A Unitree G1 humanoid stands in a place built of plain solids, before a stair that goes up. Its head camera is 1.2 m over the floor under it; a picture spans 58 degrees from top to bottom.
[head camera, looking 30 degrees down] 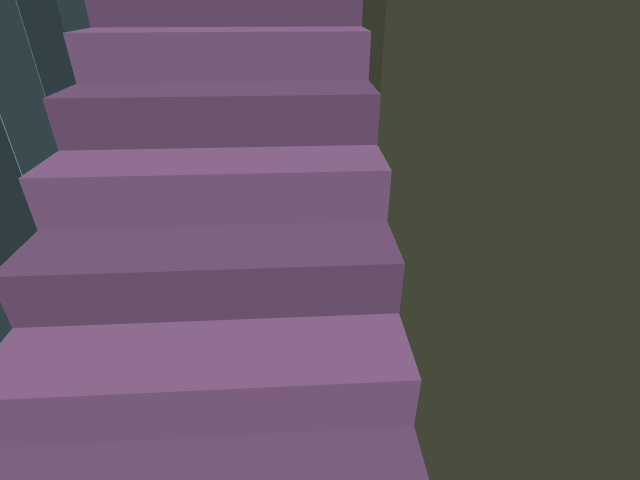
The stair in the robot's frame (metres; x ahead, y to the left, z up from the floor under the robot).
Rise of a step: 0.18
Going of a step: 0.26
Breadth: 1.13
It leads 3 degrees to the left of straight ahead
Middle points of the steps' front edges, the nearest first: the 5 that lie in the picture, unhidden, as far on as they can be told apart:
0.73 0.31 0.36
0.99 0.32 0.54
1.25 0.34 0.71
1.51 0.35 0.89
1.77 0.37 1.07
